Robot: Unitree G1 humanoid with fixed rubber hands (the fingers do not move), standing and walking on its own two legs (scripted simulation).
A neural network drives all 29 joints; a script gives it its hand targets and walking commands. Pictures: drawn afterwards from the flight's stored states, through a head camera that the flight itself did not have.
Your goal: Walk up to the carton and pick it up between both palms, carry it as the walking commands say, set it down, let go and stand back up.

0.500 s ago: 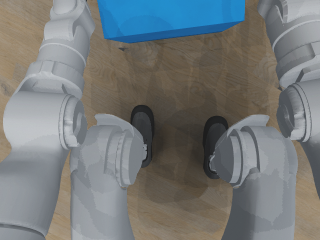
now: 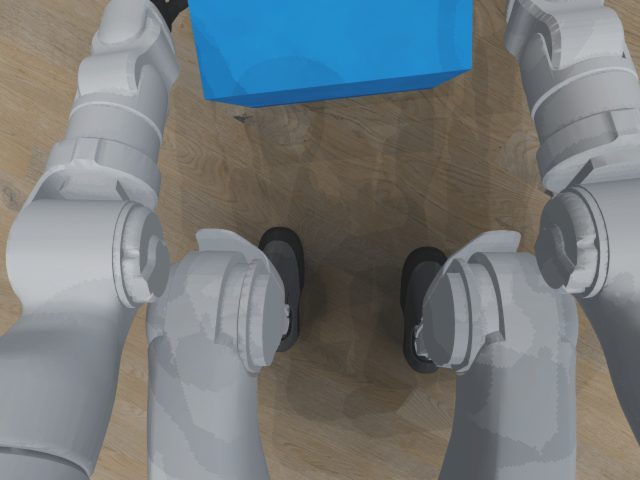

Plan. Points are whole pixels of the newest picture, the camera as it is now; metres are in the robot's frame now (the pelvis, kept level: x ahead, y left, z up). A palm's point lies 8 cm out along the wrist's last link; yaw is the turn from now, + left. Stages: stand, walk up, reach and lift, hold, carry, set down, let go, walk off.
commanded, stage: reach and lift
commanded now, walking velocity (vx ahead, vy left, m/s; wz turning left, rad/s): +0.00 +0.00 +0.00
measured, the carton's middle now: (332, 24) +0.52 +0.03 -0.26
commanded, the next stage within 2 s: none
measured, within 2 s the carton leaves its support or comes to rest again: leaves its support in 0.20 s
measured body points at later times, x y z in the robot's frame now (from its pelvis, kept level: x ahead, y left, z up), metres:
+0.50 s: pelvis -0.01 +0.00 +0.02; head +0.34 +0.00 +0.30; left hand +0.53 +0.19 -0.13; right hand +0.57 -0.15 -0.12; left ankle +0.13 +0.12 -0.32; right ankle +0.10 -0.11 -0.32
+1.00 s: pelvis +0.00 +0.00 +0.05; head +0.34 +0.00 +0.36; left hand +0.53 +0.19 -0.07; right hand +0.56 -0.14 -0.07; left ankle +0.13 +0.13 -0.32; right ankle +0.10 -0.11 -0.32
